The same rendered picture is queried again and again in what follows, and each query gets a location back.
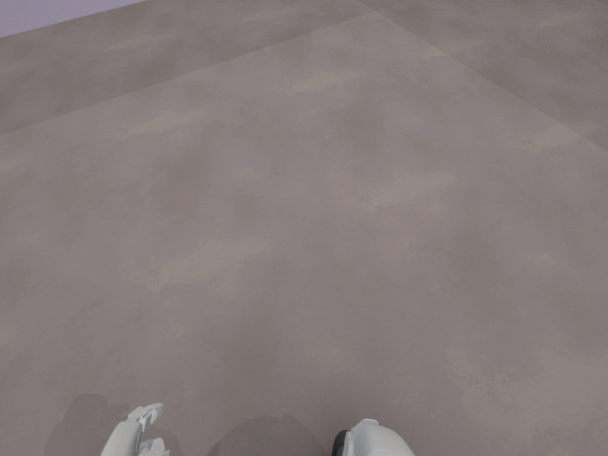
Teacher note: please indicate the left robot hand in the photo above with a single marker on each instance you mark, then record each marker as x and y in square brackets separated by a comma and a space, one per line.
[125, 439]

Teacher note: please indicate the right robot thigh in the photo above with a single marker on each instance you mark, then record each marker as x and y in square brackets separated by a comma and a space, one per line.
[374, 440]

